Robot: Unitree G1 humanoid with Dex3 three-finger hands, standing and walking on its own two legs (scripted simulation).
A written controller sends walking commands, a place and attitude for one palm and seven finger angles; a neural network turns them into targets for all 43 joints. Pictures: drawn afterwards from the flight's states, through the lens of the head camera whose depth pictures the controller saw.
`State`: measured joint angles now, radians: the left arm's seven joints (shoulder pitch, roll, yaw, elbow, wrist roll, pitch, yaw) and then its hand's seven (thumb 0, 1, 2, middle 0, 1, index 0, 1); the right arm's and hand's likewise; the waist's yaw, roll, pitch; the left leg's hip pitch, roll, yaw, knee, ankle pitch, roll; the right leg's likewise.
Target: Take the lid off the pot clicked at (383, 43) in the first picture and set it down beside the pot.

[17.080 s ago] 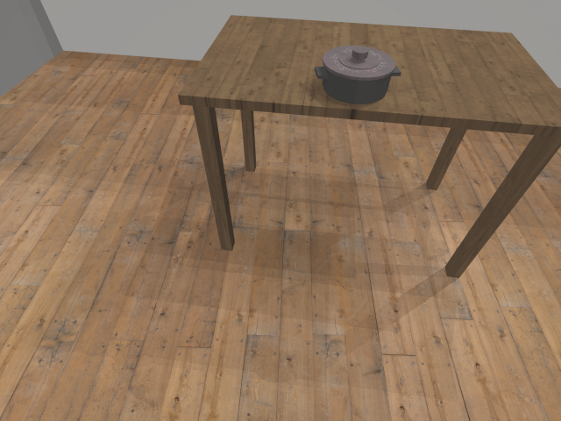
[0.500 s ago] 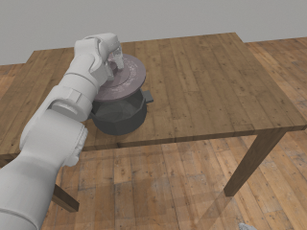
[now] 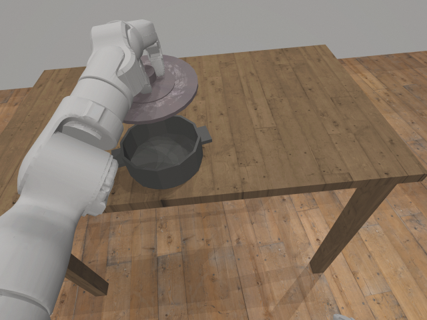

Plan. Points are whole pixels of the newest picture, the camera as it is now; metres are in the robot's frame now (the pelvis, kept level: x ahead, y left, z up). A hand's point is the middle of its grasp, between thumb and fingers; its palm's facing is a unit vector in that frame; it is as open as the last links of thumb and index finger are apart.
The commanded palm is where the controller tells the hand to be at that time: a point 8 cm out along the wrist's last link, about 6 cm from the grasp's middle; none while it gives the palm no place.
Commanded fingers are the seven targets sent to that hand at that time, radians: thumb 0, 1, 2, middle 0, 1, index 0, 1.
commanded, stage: lift the lid straight up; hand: left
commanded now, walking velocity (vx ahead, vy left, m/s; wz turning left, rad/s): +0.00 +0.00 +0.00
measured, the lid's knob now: (144, 75) +0.50 +0.12 +0.22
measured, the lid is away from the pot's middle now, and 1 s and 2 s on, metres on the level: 0.01 0.09 0.21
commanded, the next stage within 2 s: move the lid sideways beside the pot in 0.24 s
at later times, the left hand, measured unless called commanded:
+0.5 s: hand (125, 69) +0.48 +0.14 +0.25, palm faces -0.25 -0.10 -0.96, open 6.8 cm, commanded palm +0.47 +0.15 +0.32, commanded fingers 0.00 0.87 0.61 -0.93 -1.07 -0.93 -1.04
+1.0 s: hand (88, 76) +0.47 +0.20 +0.25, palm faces -0.25 -0.10 -0.96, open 6.8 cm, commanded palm +0.46 +0.21 +0.32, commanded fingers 0.00 0.87 0.61 -0.93 -1.07 -0.93 -1.04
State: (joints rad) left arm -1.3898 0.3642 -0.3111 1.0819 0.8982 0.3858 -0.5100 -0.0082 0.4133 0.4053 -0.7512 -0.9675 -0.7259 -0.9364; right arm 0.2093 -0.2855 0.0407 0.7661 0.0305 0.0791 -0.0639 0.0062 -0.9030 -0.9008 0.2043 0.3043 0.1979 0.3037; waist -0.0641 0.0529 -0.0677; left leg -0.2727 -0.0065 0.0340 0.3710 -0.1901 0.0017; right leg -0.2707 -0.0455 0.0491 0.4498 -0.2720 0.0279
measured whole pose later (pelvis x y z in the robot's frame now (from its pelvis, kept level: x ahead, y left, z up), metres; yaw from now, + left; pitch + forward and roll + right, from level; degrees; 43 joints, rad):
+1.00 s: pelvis -0.01 +0.01 +0.00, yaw +1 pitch +5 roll +1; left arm -1.32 0.54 -0.26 0.99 0.93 0.28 -0.54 -0.01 0.41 0.41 -0.76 -0.97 -0.73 -0.93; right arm 0.20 -0.29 0.04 0.72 0.05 0.12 -0.05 0.01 -0.90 -0.90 0.20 0.30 0.20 0.30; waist -0.07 0.03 -0.06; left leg -0.31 -0.01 0.02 0.42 -0.20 0.01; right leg -0.28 -0.04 0.03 0.45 -0.26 0.03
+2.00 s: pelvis -0.01 +0.01 +0.00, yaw +1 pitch +7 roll +0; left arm -1.27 0.79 -0.16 1.01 0.97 0.17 -0.58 -0.02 0.41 0.40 -0.76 -0.97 -0.72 -0.94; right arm 0.20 -0.29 0.04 0.70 0.09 0.19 -0.06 0.00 -0.90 -0.90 0.21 0.30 0.20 0.30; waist -0.07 0.03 -0.03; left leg -0.36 0.00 0.00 0.46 -0.22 0.01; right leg -0.29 -0.03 0.02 0.42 -0.25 0.03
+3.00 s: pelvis +0.00 +0.01 +0.00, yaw +1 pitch +8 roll -1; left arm -1.23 0.85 -0.09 1.09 0.98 0.13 -0.56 -0.02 0.41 0.40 -0.76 -0.98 -0.72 -0.94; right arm 0.23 -0.30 0.03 0.70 0.09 0.19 -0.06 0.00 -0.90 -0.90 0.21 0.30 0.20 0.30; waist -0.09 0.03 -0.03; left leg -0.40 0.01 0.00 0.50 -0.25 0.01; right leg -0.32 -0.03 0.02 0.44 -0.26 0.04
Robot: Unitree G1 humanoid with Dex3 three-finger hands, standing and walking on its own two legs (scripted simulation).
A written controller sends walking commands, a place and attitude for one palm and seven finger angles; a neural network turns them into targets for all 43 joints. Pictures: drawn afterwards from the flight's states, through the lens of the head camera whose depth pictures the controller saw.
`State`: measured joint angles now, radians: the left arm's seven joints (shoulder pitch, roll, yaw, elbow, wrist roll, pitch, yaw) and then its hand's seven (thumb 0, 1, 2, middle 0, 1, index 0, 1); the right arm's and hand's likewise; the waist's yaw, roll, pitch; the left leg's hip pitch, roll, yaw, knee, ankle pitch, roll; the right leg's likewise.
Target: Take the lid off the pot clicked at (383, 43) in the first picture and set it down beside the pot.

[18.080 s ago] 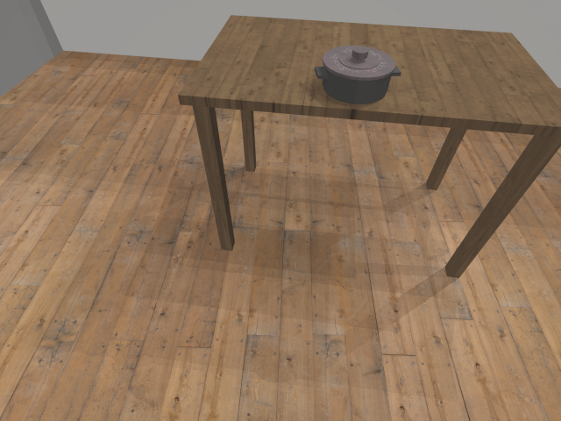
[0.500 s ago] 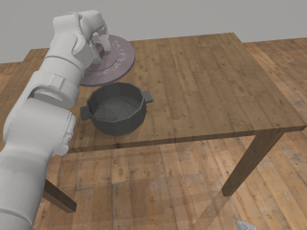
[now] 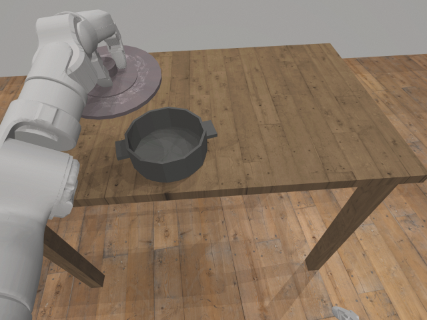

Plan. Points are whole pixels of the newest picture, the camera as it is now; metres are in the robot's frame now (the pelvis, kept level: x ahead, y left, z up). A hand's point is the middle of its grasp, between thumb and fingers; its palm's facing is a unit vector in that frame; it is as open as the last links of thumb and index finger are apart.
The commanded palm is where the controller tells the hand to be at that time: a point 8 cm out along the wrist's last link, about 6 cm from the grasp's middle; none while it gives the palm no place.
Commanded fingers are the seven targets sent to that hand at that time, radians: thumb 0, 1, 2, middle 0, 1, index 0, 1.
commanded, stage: move the lid sideways beside the pot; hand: left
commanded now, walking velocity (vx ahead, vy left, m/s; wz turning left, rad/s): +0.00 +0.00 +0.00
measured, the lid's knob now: (104, 67) +0.51 +0.19 +0.23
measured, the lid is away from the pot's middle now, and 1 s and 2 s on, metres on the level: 0.09 0.21 0.24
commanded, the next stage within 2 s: lower the lid onto the table in 1.40 s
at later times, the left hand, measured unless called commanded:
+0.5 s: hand (61, 69) +0.47 +0.25 +0.24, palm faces -0.27 -0.12 -0.96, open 6.8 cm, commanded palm +0.47 +0.26 +0.32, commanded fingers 0.00 0.87 0.61 -0.93 -1.07 -0.93 -1.04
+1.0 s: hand (27, 76) +0.46 +0.30 +0.24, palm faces -0.27 -0.12 -0.95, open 6.8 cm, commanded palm +0.46 +0.31 +0.32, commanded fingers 0.00 0.87 0.61 -0.93 -1.07 -0.93 -1.04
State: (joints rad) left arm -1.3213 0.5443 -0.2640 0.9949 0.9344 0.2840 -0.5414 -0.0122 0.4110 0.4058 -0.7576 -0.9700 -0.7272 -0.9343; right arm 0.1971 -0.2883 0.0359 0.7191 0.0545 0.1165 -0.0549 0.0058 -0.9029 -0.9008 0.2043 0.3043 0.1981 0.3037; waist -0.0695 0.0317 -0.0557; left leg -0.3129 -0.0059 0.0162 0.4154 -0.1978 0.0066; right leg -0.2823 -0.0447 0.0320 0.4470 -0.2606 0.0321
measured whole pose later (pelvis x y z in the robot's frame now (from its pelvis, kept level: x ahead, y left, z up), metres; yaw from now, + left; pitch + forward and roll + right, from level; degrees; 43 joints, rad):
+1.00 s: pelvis +0.00 +0.00 +0.00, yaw +0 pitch +7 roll +0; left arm -1.27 0.79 -0.16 1.01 0.97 0.17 -0.58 -0.02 0.41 0.40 -0.76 -0.97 -0.72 -0.94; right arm 0.20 -0.29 0.04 0.70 0.09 0.19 -0.06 0.00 -0.90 -0.90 0.21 0.30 0.20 0.30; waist -0.07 0.03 -0.03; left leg -0.36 0.00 0.00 0.46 -0.22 0.01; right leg -0.29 -0.03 0.02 0.42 -0.25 0.03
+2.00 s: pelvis +0.01 +0.01 +0.00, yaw +0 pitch +8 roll -1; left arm -1.23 0.85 -0.09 1.09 0.98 0.13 -0.56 -0.02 0.41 0.40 -0.76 -0.98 -0.72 -0.94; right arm 0.23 -0.30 0.03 0.70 0.09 0.19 -0.06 0.00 -0.90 -0.90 0.21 0.30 0.20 0.30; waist -0.09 0.03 -0.03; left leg -0.40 0.01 0.00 0.50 -0.25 0.01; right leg -0.32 -0.03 0.02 0.44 -0.26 0.04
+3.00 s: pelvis +0.00 +0.01 -0.01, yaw +0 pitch +10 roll -2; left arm -1.15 0.83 -0.09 1.15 0.97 0.02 -0.51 -0.02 0.42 0.40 -0.75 -0.98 -0.72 -0.94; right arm 0.26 -0.30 0.03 0.72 0.10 0.19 -0.08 0.00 -0.90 -0.90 0.21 0.30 0.20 0.30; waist -0.12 0.02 -0.04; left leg -0.50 0.02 0.00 0.60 -0.28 0.02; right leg -0.41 -0.02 0.02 0.52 -0.28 0.04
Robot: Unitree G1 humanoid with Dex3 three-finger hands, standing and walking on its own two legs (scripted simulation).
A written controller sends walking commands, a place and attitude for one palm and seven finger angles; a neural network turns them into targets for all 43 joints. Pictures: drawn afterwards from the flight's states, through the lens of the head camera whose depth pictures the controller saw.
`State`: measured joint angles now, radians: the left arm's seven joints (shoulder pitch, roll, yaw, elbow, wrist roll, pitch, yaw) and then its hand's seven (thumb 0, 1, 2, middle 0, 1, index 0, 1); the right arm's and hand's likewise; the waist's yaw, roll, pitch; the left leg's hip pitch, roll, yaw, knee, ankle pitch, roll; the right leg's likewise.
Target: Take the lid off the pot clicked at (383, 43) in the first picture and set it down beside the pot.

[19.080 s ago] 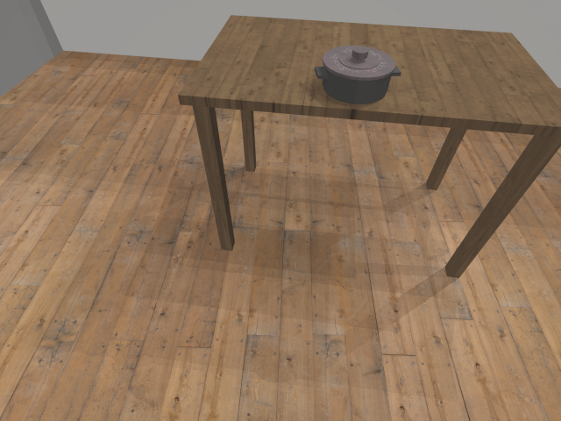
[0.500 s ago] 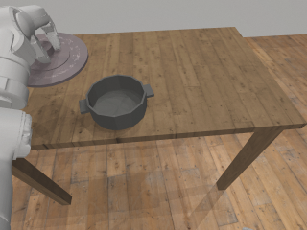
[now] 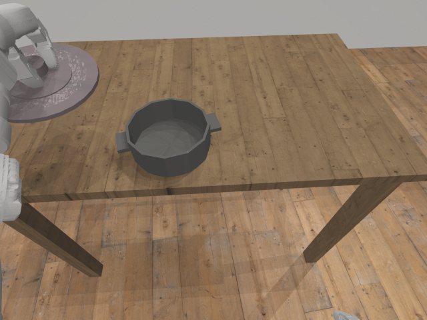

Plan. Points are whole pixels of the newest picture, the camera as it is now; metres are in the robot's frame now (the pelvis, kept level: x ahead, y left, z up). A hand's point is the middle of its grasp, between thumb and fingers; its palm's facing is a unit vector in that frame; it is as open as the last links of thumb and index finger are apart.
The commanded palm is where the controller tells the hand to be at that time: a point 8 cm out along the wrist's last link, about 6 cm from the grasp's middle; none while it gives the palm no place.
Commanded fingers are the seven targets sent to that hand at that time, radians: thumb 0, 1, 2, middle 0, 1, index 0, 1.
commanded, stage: move the lid sideways beside the pot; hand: left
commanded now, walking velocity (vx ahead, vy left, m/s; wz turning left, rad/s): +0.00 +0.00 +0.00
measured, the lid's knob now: (32, 67) +0.49 +0.30 +0.22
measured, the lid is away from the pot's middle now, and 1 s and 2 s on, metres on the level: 0.21 0.24 0.23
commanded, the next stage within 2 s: lower the lid onto the table in 0.40 s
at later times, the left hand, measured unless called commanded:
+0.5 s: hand (3, 68) +0.46 +0.33 +0.24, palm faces -0.29 -0.13 -0.95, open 6.8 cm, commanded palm +0.48 +0.33 +0.32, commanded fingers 0.00 0.87 0.61 -0.93 -1.07 -0.93 -1.04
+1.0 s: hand (18, 80) +0.47 +0.32 +0.21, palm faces -0.32 -0.18 -0.93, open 6.8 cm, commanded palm +0.47 +0.33 +0.28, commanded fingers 0.00 0.87 0.61 -0.93 -1.07 -0.93 -1.04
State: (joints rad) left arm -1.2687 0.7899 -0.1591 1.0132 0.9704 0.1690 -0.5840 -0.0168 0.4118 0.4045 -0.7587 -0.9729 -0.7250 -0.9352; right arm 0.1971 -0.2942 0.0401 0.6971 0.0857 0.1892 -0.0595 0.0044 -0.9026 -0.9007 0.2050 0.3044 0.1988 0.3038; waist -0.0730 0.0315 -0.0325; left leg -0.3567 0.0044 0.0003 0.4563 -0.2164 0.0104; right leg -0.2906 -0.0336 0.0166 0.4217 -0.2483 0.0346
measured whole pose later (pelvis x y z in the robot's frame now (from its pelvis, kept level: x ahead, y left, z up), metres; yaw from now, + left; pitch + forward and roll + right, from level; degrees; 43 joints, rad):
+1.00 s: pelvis +0.01 +0.00 +0.00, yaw +0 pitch +8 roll -1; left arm -1.23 0.85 -0.09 1.09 0.98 0.13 -0.56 -0.02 0.41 0.40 -0.76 -0.98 -0.72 -0.94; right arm 0.23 -0.30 0.03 0.70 0.09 0.19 -0.06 0.00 -0.90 -0.90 0.21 0.30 0.20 0.30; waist -0.09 0.03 -0.03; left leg -0.40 0.01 0.00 0.50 -0.25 0.01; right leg -0.32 -0.03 0.02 0.44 -0.26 0.04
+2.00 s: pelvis +0.00 +0.01 -0.01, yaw -1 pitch +10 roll -2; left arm -1.15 0.83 -0.09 1.15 0.97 0.02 -0.51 -0.02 0.42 0.40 -0.75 -0.98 -0.72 -0.94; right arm 0.26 -0.30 0.03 0.72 0.10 0.19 -0.08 0.00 -0.90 -0.90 0.21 0.30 0.20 0.30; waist -0.12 0.02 -0.04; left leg -0.50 0.02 0.00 0.60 -0.28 0.02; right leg -0.41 -0.02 0.02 0.52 -0.28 0.04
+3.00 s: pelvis -0.01 +0.02 -0.03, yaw -2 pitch +14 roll -3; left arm -1.10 0.87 -0.05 1.21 0.99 -0.07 -0.45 -0.02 0.42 0.40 -0.75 -0.98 -0.71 -0.94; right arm 0.30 -0.29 0.03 0.72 0.10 0.17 -0.11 0.00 -0.90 -0.90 0.21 0.30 0.20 0.30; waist -0.15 0.01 -0.06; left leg -0.67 0.03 0.00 0.75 -0.34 0.03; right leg -0.57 0.00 0.03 0.64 -0.33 0.05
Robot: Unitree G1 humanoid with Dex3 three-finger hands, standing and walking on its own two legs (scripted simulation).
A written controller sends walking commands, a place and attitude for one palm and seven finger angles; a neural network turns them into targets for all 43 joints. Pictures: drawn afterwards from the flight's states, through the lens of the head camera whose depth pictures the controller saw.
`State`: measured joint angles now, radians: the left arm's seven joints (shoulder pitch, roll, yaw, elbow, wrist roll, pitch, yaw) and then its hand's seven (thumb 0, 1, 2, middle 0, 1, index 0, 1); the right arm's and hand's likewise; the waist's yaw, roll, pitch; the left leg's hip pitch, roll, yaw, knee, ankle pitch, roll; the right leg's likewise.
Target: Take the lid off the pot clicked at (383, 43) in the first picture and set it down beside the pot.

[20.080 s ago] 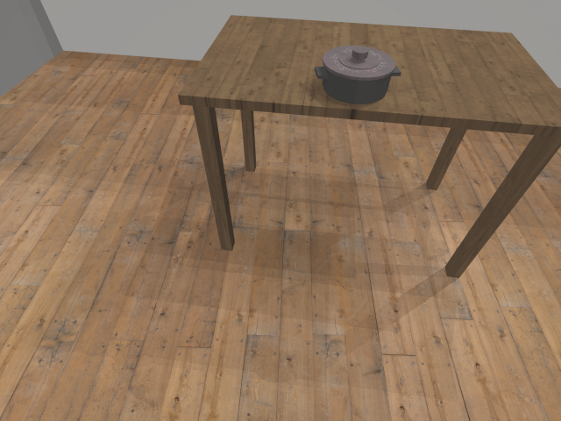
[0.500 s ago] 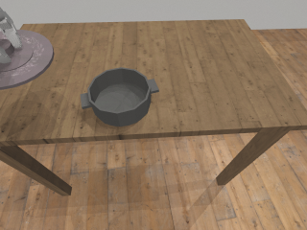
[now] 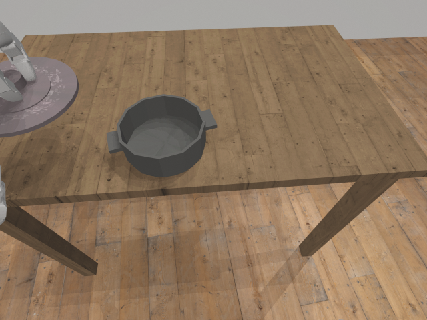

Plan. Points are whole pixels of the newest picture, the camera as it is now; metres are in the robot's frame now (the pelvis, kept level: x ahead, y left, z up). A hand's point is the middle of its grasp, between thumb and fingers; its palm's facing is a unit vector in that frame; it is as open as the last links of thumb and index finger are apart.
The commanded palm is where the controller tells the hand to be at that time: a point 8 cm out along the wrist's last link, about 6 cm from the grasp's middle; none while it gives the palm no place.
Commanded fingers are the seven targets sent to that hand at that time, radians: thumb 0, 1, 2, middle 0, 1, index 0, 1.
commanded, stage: lower the lid onto the table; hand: left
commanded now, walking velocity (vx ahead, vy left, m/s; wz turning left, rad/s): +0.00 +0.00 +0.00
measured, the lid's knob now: (10, 81) +0.48 +0.33 +0.19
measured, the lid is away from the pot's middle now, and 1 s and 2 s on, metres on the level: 0.24 0.23 0.25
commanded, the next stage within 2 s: none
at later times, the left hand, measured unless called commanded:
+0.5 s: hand (9, 101) +0.45 +0.33 +0.18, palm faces -0.39 -0.17 -0.91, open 6.8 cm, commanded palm +0.47 +0.33 +0.25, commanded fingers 0.00 0.87 0.61 -0.93 -1.07 -0.93 -1.04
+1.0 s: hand (24, 113) +0.45 +0.32 +0.14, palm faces -0.43 -0.17 -0.89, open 6.8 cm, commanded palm +0.48 +0.33 +0.21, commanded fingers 0.00 0.87 0.61 -0.93 -1.07 -0.93 -1.04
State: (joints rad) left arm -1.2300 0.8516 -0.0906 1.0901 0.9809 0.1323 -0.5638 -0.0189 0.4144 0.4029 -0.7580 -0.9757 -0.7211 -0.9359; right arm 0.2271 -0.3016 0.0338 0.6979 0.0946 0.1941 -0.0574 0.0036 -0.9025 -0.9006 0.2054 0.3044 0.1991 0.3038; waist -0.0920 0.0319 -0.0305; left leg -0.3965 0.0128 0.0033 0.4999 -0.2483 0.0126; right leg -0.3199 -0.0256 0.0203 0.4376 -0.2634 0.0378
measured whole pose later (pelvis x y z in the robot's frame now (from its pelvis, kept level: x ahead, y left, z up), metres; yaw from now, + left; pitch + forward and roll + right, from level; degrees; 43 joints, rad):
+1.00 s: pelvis -0.01 +0.01 -0.01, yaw +0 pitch +10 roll -2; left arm -1.15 0.83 -0.09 1.15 0.97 0.02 -0.51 -0.02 0.42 0.40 -0.75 -0.98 -0.72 -0.94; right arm 0.26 -0.30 0.03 0.72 0.10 0.19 -0.08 0.00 -0.90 -0.90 0.21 0.30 0.20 0.30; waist -0.12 0.02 -0.04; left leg -0.50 0.02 0.00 0.60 -0.28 0.02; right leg -0.41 -0.02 0.02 0.52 -0.28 0.04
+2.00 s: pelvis -0.02 +0.02 -0.02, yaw -1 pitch +14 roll -3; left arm -1.10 0.87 -0.05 1.21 0.99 -0.07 -0.45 -0.02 0.42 0.40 -0.75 -0.98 -0.71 -0.94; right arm 0.30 -0.29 0.03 0.72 0.10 0.17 -0.11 0.00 -0.90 -0.90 0.21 0.30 0.20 0.30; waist -0.15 0.01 -0.06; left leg -0.67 0.03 0.00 0.75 -0.34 0.03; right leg -0.57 0.00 0.03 0.64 -0.33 0.05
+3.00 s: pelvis -0.02 +0.01 -0.03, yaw -1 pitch +15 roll -3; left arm -0.99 0.83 -0.01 1.10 0.99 -0.12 -0.35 0.00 0.38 0.60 -0.64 -0.96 -0.61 -0.94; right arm 0.28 -0.29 0.02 0.68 0.09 0.22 -0.09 0.00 -0.90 -0.90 0.21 0.30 0.20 0.30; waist -0.13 0.02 -0.07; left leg -0.70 0.02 -0.01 0.78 -0.34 0.03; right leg -0.60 -0.01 0.02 0.68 -0.34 0.05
